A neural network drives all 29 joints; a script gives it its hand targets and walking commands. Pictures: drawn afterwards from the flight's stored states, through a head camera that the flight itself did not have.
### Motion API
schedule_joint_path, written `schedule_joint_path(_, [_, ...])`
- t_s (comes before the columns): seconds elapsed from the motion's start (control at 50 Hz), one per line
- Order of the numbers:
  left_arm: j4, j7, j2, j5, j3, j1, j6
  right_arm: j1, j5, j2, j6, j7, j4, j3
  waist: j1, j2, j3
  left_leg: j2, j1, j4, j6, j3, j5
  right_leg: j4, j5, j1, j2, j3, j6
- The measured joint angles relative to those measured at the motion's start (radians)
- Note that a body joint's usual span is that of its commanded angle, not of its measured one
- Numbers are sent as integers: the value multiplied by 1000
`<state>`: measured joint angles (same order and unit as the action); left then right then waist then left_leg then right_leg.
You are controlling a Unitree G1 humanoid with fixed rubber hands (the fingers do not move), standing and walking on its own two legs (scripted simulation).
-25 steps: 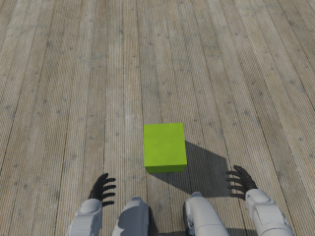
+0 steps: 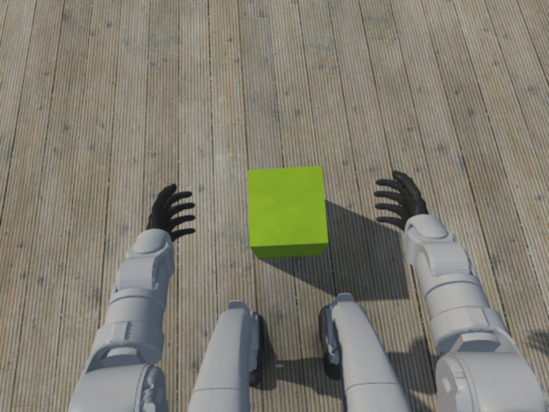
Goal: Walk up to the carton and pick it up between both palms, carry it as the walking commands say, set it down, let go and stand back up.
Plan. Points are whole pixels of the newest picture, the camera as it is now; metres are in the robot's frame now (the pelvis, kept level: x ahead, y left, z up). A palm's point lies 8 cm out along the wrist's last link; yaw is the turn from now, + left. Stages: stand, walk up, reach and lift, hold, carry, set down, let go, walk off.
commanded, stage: reach and lift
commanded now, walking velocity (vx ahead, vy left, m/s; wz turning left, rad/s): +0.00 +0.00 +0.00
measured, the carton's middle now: (286, 216) +0.48 -0.01 -0.55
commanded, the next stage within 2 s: none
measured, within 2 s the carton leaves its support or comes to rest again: neither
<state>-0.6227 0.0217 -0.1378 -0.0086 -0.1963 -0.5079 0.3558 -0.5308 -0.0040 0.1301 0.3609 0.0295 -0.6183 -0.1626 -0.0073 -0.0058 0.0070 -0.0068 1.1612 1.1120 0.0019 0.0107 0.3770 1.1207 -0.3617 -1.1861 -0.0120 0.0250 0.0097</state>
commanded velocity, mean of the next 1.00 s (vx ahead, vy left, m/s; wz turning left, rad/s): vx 0.00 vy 0.00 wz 0.00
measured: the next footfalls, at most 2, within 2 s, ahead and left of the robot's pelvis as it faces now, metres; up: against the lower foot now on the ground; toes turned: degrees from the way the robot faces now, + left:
none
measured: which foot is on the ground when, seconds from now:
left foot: down 0.00-1.00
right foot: down 0.00-1.00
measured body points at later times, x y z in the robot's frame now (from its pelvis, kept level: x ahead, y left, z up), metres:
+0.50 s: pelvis +0.01 -0.01 -0.03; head +0.29 -0.01 +0.33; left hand +0.48 +0.20 -0.14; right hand +0.48 -0.18 -0.14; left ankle +0.07 +0.12 -0.64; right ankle +0.08 -0.12 -0.64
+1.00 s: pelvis -0.01 +0.00 -0.14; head +0.31 +0.00 +0.18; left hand +0.49 +0.19 -0.28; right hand +0.48 -0.19 -0.29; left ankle +0.07 +0.12 -0.64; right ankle +0.08 -0.12 -0.64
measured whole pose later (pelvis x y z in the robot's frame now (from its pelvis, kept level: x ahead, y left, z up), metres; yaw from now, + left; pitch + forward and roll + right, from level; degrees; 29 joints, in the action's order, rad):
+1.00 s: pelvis -0.01 +0.00 -0.14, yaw +0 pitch +51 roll +1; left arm -0.82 0.07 -0.21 -0.05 -0.24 -0.99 0.06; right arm -0.97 0.06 0.20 0.06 0.10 -0.80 -0.23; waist 0.00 0.00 0.12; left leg -0.04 1.99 1.58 0.02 -0.02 0.48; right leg 1.57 -0.45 -2.01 0.03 0.05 0.03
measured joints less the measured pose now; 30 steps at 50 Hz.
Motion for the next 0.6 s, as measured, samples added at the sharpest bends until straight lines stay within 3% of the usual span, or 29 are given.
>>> schedule_joint_path(0.12, [-131,7,-14,-5,-22,-160,-67,-145,16,-11,-72,27,-128,-60,-1,-7,18,-3,104,7,10,-18,-17,4,14,-97,0,-14,-6])
schedule_joint_path(0.32, [-258,-3,-49,-32,-61,-347,-246,-307,50,11,-226,89,-193,-48,12,23,82,5,290,19,22,-16,-27,20,31,-294,19,0,-12])
schedule_joint_path(0.48, [-241,-29,-78,-27,-89,-396,-292,-363,5,-7,-272,98,-175,-74,12,15,104,-4,373,15,19,-26,-29,10,33,-371,20,2,-6])
schedule_joint_path(0.6, [-204,-33,-59,10,-102,-393,-308,-340,-23,-9,-293,66,-152,-115,16,4,138,-7,410,25,11,-32,-15,5,26,-399,23,4,7])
